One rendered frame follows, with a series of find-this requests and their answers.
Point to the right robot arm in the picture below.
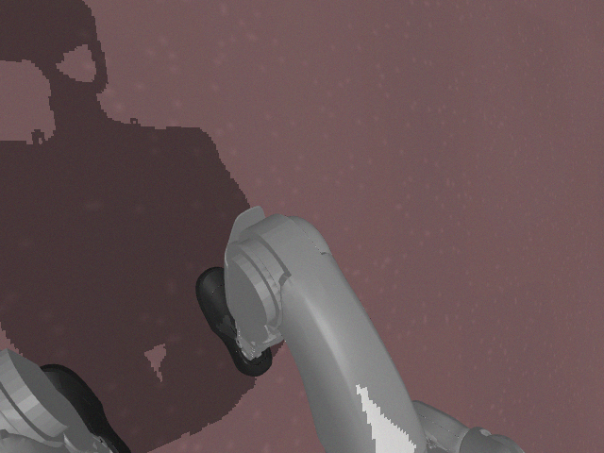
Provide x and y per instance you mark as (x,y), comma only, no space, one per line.
(480,440)

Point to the right robot hand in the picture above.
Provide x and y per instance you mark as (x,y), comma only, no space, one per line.
(444,432)

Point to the right robot foot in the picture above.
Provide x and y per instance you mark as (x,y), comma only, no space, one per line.
(211,296)

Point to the left robot foot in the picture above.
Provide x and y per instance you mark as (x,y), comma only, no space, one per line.
(85,402)

